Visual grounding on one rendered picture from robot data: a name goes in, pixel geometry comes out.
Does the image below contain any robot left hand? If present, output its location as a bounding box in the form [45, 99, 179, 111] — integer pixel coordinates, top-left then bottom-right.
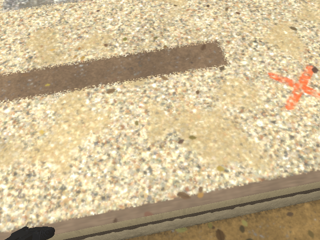
[5, 226, 55, 240]

